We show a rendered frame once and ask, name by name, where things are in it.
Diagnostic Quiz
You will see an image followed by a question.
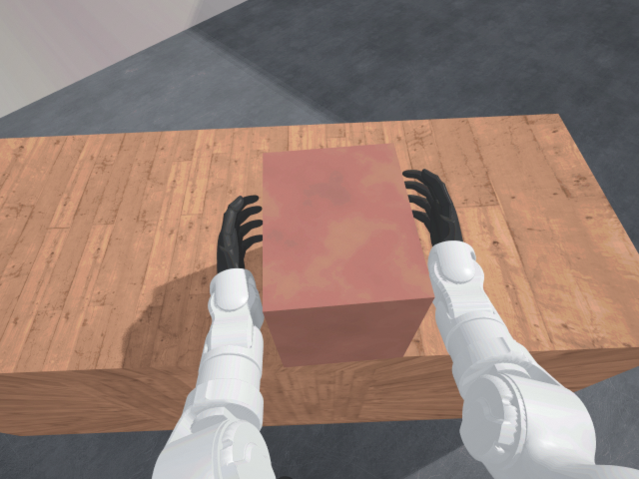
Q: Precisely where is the robot left hand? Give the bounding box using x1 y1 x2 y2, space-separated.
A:
217 196 263 273

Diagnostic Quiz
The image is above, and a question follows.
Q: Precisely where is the robot left upper arm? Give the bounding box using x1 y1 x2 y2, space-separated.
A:
152 418 276 479

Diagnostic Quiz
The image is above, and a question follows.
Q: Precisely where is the robot right hand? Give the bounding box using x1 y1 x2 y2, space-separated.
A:
402 169 463 246

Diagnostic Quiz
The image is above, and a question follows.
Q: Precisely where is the robot right forearm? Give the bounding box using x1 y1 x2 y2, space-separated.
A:
427 240 596 450

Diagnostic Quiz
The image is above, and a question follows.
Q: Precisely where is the robot right upper arm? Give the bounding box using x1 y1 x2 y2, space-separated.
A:
459 372 639 479

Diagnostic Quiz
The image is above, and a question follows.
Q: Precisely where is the carton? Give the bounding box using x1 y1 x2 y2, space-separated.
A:
263 143 435 367

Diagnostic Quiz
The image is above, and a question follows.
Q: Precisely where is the robot left forearm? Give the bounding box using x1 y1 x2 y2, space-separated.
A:
152 268 265 478

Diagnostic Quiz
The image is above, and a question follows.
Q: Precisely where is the pedestal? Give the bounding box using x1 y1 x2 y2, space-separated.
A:
0 114 639 436

